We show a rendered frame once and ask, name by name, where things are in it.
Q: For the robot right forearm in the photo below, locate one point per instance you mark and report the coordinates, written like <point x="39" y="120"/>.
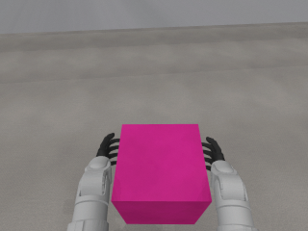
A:
<point x="231" y="198"/>

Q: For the right robot hand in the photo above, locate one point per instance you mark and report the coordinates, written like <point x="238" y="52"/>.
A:
<point x="215" y="152"/>

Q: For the left robot hand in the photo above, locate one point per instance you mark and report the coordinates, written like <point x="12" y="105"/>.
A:
<point x="105" y="148"/>

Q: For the robot left forearm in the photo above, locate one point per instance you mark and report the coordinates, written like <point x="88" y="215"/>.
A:
<point x="92" y="197"/>

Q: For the carton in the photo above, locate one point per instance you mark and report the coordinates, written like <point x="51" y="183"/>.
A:
<point x="160" y="174"/>

